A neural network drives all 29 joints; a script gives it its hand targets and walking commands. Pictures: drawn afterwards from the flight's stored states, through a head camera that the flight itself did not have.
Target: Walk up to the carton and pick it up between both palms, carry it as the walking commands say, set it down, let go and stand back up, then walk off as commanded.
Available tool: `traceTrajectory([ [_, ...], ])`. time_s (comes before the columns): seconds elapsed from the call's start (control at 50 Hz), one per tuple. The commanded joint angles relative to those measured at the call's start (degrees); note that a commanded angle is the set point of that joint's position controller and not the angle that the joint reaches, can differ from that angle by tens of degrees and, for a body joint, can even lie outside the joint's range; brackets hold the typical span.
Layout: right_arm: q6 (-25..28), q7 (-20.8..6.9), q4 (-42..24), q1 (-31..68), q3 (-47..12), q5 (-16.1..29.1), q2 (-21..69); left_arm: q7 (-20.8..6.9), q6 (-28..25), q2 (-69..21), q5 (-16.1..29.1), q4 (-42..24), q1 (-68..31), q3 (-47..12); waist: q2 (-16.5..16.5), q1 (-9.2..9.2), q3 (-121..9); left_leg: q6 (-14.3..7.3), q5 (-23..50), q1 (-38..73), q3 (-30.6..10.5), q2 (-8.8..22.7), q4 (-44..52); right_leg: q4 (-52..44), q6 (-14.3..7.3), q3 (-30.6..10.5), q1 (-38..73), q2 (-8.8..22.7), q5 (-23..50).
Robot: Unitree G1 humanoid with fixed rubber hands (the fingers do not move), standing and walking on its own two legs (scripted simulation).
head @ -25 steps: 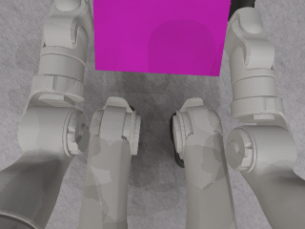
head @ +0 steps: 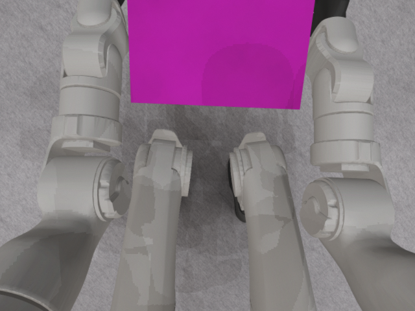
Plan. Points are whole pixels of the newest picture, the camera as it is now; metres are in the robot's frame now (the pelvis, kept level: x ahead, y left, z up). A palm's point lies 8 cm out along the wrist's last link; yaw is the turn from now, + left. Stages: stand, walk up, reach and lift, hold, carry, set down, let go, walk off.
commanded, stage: reach and lift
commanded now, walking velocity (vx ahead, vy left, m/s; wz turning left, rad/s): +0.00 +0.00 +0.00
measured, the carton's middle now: (214, 37) +0.51 +0.00 -0.16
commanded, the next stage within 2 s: none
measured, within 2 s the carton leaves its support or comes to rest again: neither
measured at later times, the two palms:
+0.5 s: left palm out of the picture +0.52 +0.15 -0.02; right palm (357, 8) +0.50 -0.15 -0.02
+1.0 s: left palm out of the picture +0.51 +0.15 +0.05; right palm out of the picture +0.49 -0.15 +0.05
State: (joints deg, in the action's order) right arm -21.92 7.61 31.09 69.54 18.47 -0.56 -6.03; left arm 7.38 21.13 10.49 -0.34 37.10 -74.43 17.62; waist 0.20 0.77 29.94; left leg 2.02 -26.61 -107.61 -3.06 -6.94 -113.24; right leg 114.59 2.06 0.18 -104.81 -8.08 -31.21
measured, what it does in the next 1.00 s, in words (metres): rises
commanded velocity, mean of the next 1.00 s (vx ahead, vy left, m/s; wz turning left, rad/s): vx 0.00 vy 0.00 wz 0.00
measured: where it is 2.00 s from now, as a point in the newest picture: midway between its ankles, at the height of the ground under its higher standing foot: (206, 195)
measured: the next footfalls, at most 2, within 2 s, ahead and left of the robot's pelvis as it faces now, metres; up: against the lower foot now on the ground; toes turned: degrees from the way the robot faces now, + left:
none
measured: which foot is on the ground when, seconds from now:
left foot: down 0.00-1.00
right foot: down 0.00-1.00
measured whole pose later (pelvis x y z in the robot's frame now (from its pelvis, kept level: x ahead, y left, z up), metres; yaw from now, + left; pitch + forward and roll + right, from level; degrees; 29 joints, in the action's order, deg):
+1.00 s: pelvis +0.00 +0.00 +0.11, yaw +1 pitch +14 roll -2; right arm -24.5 5.1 25.8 60.9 19.5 -4.0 -2.8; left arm 6.3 24.2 5.2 -4.1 30.4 -65.7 20.3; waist 0.4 1.6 29.9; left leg 1.6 -24.2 -82.5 -4.9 -7.3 -93.1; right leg 94.0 1.6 -1.9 -79.9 -7.8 -28.1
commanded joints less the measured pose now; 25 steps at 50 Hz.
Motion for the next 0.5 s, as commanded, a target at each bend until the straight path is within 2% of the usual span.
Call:
traceTrajectory([
  [0.0,1.29,-13.63,-9.91,42.41,-35.13,8.91,59.92,-13.65,0.19,-64.55,7.26,-5.90,-33.93,-34.63,1.37,1.46,-130.84,-2.09,7.38,42.03,4.36,-1.49,12.17,-15.95,-1.12,2.76,31.60,-1.26,8.65],
  [0.24,-0.18,-14.24,-10.29,40.86,-34.99,8.53,60.39,-13.63,1.71,-65.47,6.52,-6.96,-33.40,-34.72,2.26,1.71,-131.44,-1.89,4.98,47.73,3.21,-1.30,17.48,-20.45,-1.23,2.31,34.85,-1.16,6.63],
  [0.48,-0.50,-15.45,-11.49,38.78,-35.16,7.83,60.79,-13.93,2.41,-68.18,6.02,-7.99,-31.14,-35.63,2.88,3.04,-132.86,-1.56,5.64,54.66,1.48,-1.31,22.52,-24.67,-1.20,1.98,38.58,-1.10,7.68],
])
